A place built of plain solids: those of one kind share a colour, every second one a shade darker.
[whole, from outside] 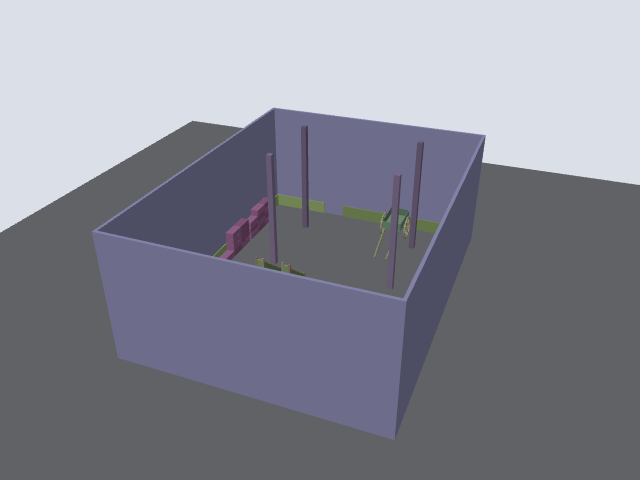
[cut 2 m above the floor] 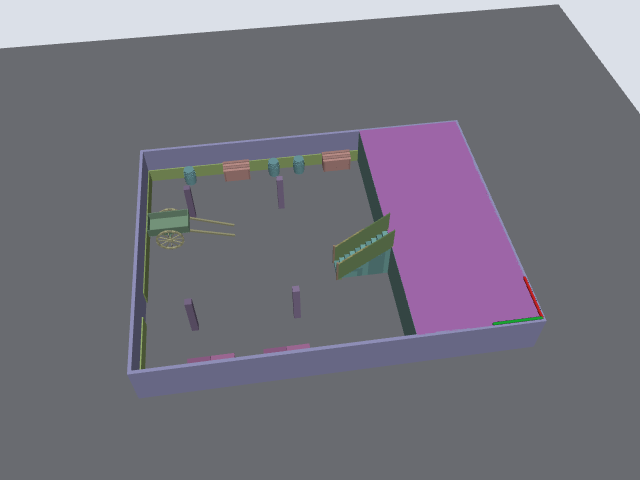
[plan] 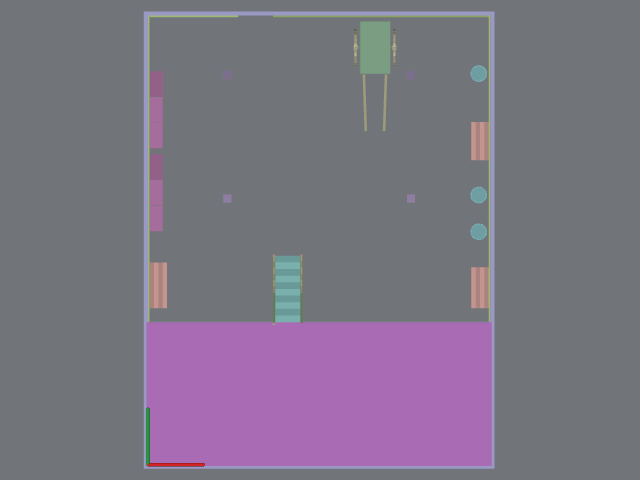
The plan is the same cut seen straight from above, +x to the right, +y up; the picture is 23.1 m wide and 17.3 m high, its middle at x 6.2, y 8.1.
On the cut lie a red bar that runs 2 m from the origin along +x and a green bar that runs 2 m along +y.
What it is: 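An aisled barn 12.3 x 16.2 m, 6.4 m high; a nave 6.6 m broad between two rows of posts 0.30 m square, 4.5 m apart, aisles 2.9 m broad; at the rear a loft 5.1 m deep at 2.13 m over closed bays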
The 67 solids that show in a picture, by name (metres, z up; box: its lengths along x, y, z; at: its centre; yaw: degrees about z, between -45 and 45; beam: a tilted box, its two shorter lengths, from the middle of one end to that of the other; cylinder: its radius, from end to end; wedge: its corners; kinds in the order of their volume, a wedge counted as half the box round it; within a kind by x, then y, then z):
{
 "loft_1": {"box": [12.44, 5.19, 2.18], "at": [6.17, 2.54, 1.04]},
 "wall_1": {"box": [0.15, 16.49, 6.45], "at": [-0.07, 8.1, 3.17]},
 "wall_2": {"box": [12.64, 0.15, 6.45], "at": [6.17, -0.07, 3.17]},
 "wall_3": {"box": [12.64, 0.15, 6.45], "at": [6.17, 16.27, 3.17]},
 "wall_4": {"box": [0.15, 16.49, 6.45], "at": [12.41, 8.1, 3.17]},
 "stair_1": {"box": [0.9, 0.7, 1.99], "at": [5.04, 5.03, 0.94]},
 "stair_2": {"box": [0.9, 0.7, 1.8], "at": [5.04, 5.27, 0.85]},
 "stair_3": {"box": [0.9, 0.7, 1.6], "at": [5.04, 5.51, 0.75]},
 "stair_4": {"box": [0.9, 0.7, 1.41], "at": [5.04, 5.75, 0.65]},
 "stair_5": {"box": [0.9, 0.7, 1.21], "at": [5.04, 5.99, 0.56]},
 "stair_6": {"box": [0.9, 0.7, 1.02], "at": [5.04, 6.23, 0.46]},
 "stair_7": {"box": [0.9, 0.7, 0.83], "at": [5.04, 6.47, 0.36]},
 "stair_8": {"box": [0.9, 0.7, 0.63], "at": [5.04, 6.71, 0.27]},
 "stair_9": {"box": [0.9, 0.7, 0.44], "at": [5.04, 6.95, 0.17]},
 "stair_10": {"box": [0.9, 0.7, 0.24], "at": [5.04, 7.19, 0.07]},
 "bales_1": {"box": [0.46, 0.92, 0.41], "at": [0.3, 8.87, 0.15]},
 "bales_2": {"box": [0.46, 0.92, 0.41], "at": [0.3, 9.8, 0.15]},
 "bales_3": {"box": [0.46, 0.92, 0.36], "at": [0.3, 9.8, 0.54]},
 "bales_4": {"box": [0.46, 0.92, 0.36], "at": [0.3, 9.8, 0.9]},
 "bales_5": {"box": [0.46, 0.92, 0.36], "at": [0.3, 9.8, 1.26]},
 "bales_6": {"box": [0.46, 0.92, 0.41], "at": [0.3, 10.73, 0.15]},
 "bales_7": {"box": [0.46, 0.92, 0.36], "at": [0.3, 10.73, 0.54]},
 "bales_8": {"box": [0.46, 0.92, 0.36], "at": [0.3, 10.73, 0.9]},
 "bales_9": {"box": [0.46, 0.92, 0.36], "at": [0.3, 10.73, 1.26]},
 "bales_10": {"box": [0.46, 0.92, 0.41], "at": [0.3, 11.87, 0.15]},
 "bales_11": {"box": [0.46, 0.92, 0.36], "at": [0.3, 11.87, 0.54]},
 "bales_12": {"box": [0.46, 0.92, 0.36], "at": [0.3, 11.87, 0.9]},
 "bales_13": {"box": [0.46, 0.92, 0.36], "at": [0.3, 12.8, 0.54]},
 "bales_14": {"box": [0.46, 0.92, 0.36], "at": [0.3, 12.8, 1.26]},
 "bales_15": {"box": [0.46, 0.92, 0.36], "at": [0.3, 13.73, 1.26]},
 "post_1": {"box": [0.3, 0.3, 6.45], "at": [2.86, 9.59, 3.17]},
 "post_2": {"box": [0.3, 0.3, 6.45], "at": [2.86, 14.04, 3.17]},
 "post_3": {"box": [0.3, 0.3, 6.45], "at": [9.48, 9.59, 3.17]},
 "post_4": {"box": [0.3, 0.3, 6.45], "at": [9.48, 14.04, 3.17]},
 "bin_1": {"box": [0.16, 1.65, 0.18], "at": [0.14, 6.46, 0.78]},
 "bin_2": {"box": [0.16, 1.65, 0.15], "at": [0.3, 6.46, 0.76]},
 "bin_3": {"box": [0.16, 1.65, 0.11], "at": [0.45, 6.46, 0.74]},
 "bin_4": {"box": [0.16, 1.65, 0.07], "at": [0.61, 6.46, 0.72]},
 "bin_5": {"box": [0.16, 1.48, 0.07], "at": [11.73, 6.38, 0.72]},
 "bin_6": {"box": [0.16, 1.38, 0.07], "at": [11.73, 11.66, 0.72]},
 "bin_7": {"box": [0.16, 1.48, 0.11], "at": [11.89, 6.38, 0.74]},
 "bin_8": {"box": [0.16, 1.38, 0.11], "at": [11.89, 11.66, 0.74]},
 "bin_9": {"box": [0.6, 1.44, 0.74], "at": [11.98, 6.38, 0.32]},
 "bin_10": {"box": [0.6, 1.34, 0.74], "at": [11.98, 11.66, 0.32]},
 "bin_11": {"box": [0.16, 1.48, 0.15], "at": [12.04, 6.38, 0.76]},
 "bin_12": {"box": [0.16, 1.38, 0.15], "at": [12.04, 11.66, 0.76]},
 "bin_13": {"box": [0.16, 1.48, 0.18], "at": [12.2, 6.38, 0.78]},
 "bin_14": {"box": [0.16, 1.38, 0.18], "at": [12.2, 11.66, 0.78]},
 "dwarf_1": {"box": [0.06, 11.05, 0.77], "at": [0.03, 10.66, 0.34]},
 "dwarf_2": {"box": [3.2, 0.06, 0.77], "at": [1.66, 16.16, 0.34]},
 "dwarf_3": {"box": [7.78, 0.06, 0.77], "at": [8.39, 16.16, 0.34]},
 "dwarf_4": {"box": [0.06, 11.05, 0.77], "at": [12.31, 10.66, 0.34]},
 "stair_guard_panel_1": {"wedge": [[4.51, 5.09, 1.96], [4.51, 5.09, 3.07], [4.51, 7.54, -0.02], [4.51, 7.54, 1.09], [4.57, 5.09, 1.96], [4.57, 5.09, 3.07], [4.57, 7.54, -0.02], [4.57, 7.54, 1.09]]},
 "stair_guard_panel_2": {"wedge": [[5.51, 5.09, 1.96], [5.51, 5.09, 3.07], [5.51, 7.54, -0.02], [5.51, 7.54, 1.09], [5.57, 5.09, 1.96], [5.57, 5.09, 3.07], [5.57, 7.54, -0.02], [5.57, 7.54, 1.09]]},
 "cart_rod_1": {"wedge": [[7.73, 14.07, 0.87], [7.73, 14.1, 0.79], [7.8, 12.02, 0.09], [7.8, 12.05, 0.0], [7.83, 14.08, 0.87], [7.83, 14.11, 0.79], [7.9, 12.03, 0.09], [7.9, 12.06, 0.0]]},
 "cart_rod_2": {"wedge": [[8.46, 12.03, 0.09], [8.46, 12.06, 0.0], [8.53, 14.08, 0.87], [8.53, 14.11, 0.79], [8.56, 12.02, 0.09], [8.56, 12.05, 0.0], [8.63, 14.07, 0.87], [8.63, 14.1, 0.79]]},
 "face_1": {"box": [4.59, 0.012, 2.15], "at": [2.29, 5.15, 1.03]},
 "face_2": {"box": [6.85, 0.012, 2.15], "at": [8.91, 5.15, 1.03]},
 "cart_1": {"box": [0.029, 1.9, 0.42], "at": [7.64, 15.04, 1.1]},
 "cart_2": {"box": [1.04, 0.028, 0.42], "at": [8.18, 14.1, 1.1]},
 "cart_3": {"box": [1.1, 1.9, 0.03], "at": [8.18, 15.04, 0.88]},
 "cart_4": {"box": [1.04, 0.028, 0.42], "at": [8.18, 15.98, 1.1]},
 "cart_5": {"box": [0.029, 1.9, 0.42], "at": [8.71, 15.04, 1.1]},
 "cask_1": {"cylinder": 0.26, "from": [11.92, 8.4, 0.85], "to": [11.92, 8.4, 0.9]},
 "cask_2": {"cylinder": 0.26, "from": [11.92, 9.72, 0.85], "to": [11.92, 9.72, 0.9]},
 "cask_3": {"cylinder": 0.26, "from": [11.92, 14.1, 0.85], "to": [11.92, 14.1, 0.9]},
 "stair_guard_newel_1": {"box": [0.09, 0.09, 1.29], "at": [4.54, 7.54, 0.6]}
}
